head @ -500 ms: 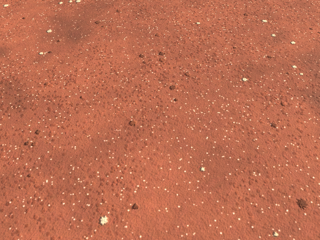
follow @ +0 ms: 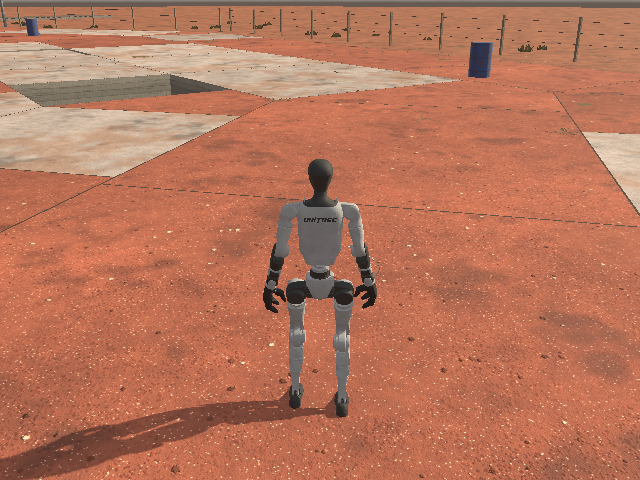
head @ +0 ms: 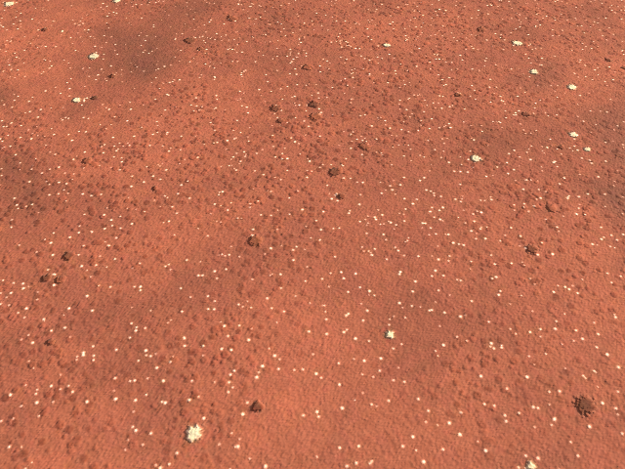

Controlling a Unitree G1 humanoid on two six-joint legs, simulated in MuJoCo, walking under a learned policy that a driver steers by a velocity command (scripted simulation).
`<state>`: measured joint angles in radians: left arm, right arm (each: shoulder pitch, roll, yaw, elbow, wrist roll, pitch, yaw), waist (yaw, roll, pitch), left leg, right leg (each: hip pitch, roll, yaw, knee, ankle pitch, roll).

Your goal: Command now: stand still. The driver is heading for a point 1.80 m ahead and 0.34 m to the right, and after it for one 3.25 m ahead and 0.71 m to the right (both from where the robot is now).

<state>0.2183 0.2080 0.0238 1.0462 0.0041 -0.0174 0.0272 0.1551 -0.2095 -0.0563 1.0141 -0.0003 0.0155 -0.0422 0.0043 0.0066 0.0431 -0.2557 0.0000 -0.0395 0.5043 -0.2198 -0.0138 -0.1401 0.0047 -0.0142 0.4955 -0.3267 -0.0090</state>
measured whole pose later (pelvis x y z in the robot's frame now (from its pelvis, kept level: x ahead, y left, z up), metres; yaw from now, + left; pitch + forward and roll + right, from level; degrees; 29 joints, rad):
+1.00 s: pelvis +0.38 -0.02 +0.00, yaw +0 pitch +0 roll -1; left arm 0.20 0.24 0.05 0.97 0.00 -0.10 -0.05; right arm 0.25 -0.26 -0.05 0.99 0.03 -0.10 -0.01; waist 0.01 0.03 0.04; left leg -0.47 0.08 -0.04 1.21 -0.31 0.06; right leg -0.28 0.06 -0.08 0.40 -0.13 -0.08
